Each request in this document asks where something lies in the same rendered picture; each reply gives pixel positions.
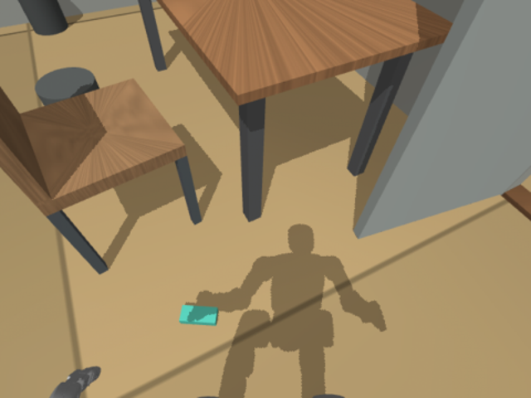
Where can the table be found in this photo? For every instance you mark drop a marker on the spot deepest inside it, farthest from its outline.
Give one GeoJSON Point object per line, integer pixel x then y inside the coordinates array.
{"type": "Point", "coordinates": [260, 48]}

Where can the left robot hand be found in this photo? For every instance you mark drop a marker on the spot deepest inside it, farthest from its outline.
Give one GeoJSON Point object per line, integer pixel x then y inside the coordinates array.
{"type": "Point", "coordinates": [76, 382]}

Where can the chair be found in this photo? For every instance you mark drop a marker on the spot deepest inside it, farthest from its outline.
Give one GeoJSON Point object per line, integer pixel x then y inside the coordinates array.
{"type": "Point", "coordinates": [66, 152]}

